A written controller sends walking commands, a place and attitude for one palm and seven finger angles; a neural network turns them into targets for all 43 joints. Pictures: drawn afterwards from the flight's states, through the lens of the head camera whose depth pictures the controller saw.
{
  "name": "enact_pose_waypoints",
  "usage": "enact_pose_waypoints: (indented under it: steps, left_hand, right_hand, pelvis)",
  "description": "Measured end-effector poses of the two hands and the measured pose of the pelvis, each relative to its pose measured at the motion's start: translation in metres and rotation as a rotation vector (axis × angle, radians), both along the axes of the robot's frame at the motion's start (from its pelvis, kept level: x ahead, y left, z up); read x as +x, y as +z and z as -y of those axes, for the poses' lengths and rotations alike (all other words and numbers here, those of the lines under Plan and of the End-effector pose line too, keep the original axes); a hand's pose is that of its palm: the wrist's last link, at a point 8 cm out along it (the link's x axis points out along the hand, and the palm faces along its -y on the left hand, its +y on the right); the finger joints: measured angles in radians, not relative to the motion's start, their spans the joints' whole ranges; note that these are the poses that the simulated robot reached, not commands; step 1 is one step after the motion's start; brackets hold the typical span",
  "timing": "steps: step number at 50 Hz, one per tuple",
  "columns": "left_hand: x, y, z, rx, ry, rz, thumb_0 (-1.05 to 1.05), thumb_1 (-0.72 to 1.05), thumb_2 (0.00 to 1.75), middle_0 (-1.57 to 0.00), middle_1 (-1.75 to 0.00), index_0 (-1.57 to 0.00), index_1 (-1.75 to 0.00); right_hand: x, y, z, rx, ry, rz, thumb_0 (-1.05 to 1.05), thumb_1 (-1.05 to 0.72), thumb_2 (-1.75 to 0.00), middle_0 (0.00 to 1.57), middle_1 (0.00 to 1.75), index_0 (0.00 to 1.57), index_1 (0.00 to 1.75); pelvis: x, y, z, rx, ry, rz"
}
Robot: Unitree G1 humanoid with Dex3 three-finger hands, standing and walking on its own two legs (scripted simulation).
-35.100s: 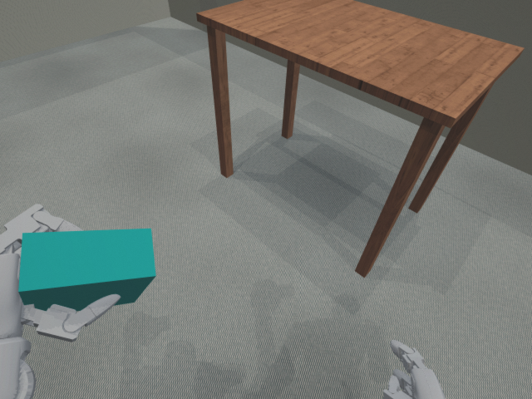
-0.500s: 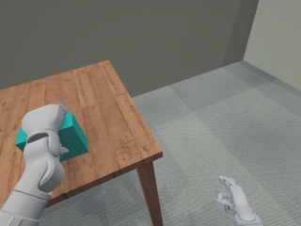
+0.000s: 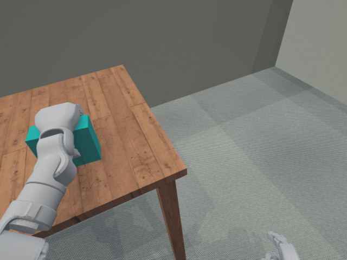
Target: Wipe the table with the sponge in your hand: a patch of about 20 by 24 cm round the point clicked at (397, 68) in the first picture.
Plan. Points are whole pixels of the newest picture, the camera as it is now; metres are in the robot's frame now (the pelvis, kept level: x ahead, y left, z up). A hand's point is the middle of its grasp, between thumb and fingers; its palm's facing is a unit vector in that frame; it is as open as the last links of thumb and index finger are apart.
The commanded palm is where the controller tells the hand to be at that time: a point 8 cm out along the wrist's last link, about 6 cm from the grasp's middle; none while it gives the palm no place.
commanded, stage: wipe forward along the middle lane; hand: left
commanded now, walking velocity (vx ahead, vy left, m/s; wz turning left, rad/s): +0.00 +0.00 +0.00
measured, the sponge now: (70, 149) +0.33 +0.31 +0.10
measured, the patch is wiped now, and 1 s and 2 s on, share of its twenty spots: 0.95 0.95 0.95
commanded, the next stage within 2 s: slide back across to the first lane in 0.64 s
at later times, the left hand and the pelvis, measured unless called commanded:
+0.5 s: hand (71, 123) +0.39 +0.31 +0.14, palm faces -0.06 +0.01 -1.00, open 9.6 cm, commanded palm +0.37 +0.33 +0.16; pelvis +0.02 -0.02 +0.00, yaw +0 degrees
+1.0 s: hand (64, 116) +0.41 +0.34 +0.14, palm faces -0.03 +0.00 -1.00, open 9.6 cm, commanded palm +0.37 +0.37 +0.19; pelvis +0.03 -0.02 -0.01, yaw -1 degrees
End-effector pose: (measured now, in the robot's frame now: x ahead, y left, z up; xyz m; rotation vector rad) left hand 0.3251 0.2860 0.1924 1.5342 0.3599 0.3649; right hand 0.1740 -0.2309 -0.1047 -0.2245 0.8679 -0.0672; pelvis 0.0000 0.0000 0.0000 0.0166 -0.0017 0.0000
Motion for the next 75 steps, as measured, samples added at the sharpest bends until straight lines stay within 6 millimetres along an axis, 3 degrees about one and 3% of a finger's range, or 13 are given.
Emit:
enact_pose_waypoints:
  steps: [18, 30, 41, 46, 51, 57, 68, 75]
  left_hand:
    - [0.04, 0.0, -0.015, 0.008, 0.011, -0.061, 0.02, -0.55, 1.15, -0.79, -1.37, -0.84, -1.33]
    - [0.052, 0.0, -0.021, 0.009, 0.016, -0.073, 0.02, -0.57, 1.16, -0.79, -1.36, -0.84, -1.34]
    - [0.075, 0.001, -0.035, 0.028, 0.024, -0.117, 0.02, -0.56, 1.16, -0.79, -1.36, -0.84, -1.35]
    - [0.072, 0.001, -0.041, 0.004, -0.01, -0.08, 0.02, -0.56, 1.15, -0.79, -1.37, -0.84, -1.35]
    - [0.065, 0.002, -0.049, 0.003, -0.02, -0.023, 0.02, -0.55, 1.15, -0.78, -1.37, -0.83, -1.36]
    - [0.058, 0.005, -0.068, 0.025, 0.03, -0.008, 0.01, -0.54, 1.14, -0.77, -1.37, -0.82, -1.37]
    - [0.049, 0.006, -0.107, 0.006, 0.062, -0.043, 0.0, -0.52, 1.13, -0.76, -1.39, -0.8, -1.39]
    - [0.049, 0.003, -0.116, 0.02, 0.017, -0.038, 0.0, -0.52, 1.13, -0.76, -1.39, -0.8, -1.39]
  right_hand:
    - [0.002, -0.01, 0.036, -0.036, -0.046, -0.069, 0.02, -0.9, -0.9, 0.2, 0.3, 0.2, 0.3]
    - [0.0, -0.017, 0.046, -0.04, -0.063, -0.107, 0.01, -0.91, -0.9, 0.2, 0.3, 0.2, 0.3]
    - [-0.031, -0.019, 0.059, -0.067, -0.127, -0.174, 0.01, -0.9, -0.9, 0.2, 0.3, 0.21, 0.3]
    - [-0.047, -0.023, 0.061, -0.069, -0.162, -0.218, 0.01, -0.91, -0.9, 0.2, 0.3, 0.21, 0.3]
    - [-0.051, -0.024, 0.055, -0.061, -0.175, -0.235, 0.01, -0.91, -0.9, 0.2, 0.3, 0.2, 0.3]
    - [-0.033, -0.019, 0.038, -0.045, -0.158, -0.205, 0.02, -0.91, -0.9, 0.2, 0.3, 0.2, 0.3]
    - [0.031, 0.0, -0.002, -0.051, -0.064, -0.098, 0.01, -0.91, -0.9, 0.2, 0.3, 0.21, 0.3]
    - [0.061, 0.007, -0.028, -0.046, -0.018, -0.064, 0.01, -0.9, -0.9, 0.2, 0.3, 0.21, 0.3]
  pelvis:
    - [0.019, -0.003, 0.019, 0.002, 0.006, -0.056]
    - [0.024, -0.005, 0.027, 0.005, 0.013, -0.084]
    - [0.021, -0.006, 0.027, 0.0, 0.004, -0.119]
    - [0.025, -0.006, 0.022, 0.0, -0.009, -0.116]
    - [0.028, -0.006, 0.015, -0.003, -0.013, -0.1]
    - [0.032, -0.004, 0.004, -0.009, -0.014, -0.084]
    - [0.044, 0.0, -0.021, -0.028, 0.008, -0.079]
    - [0.054, 0.002, -0.04, -0.039, 0.016, -0.09]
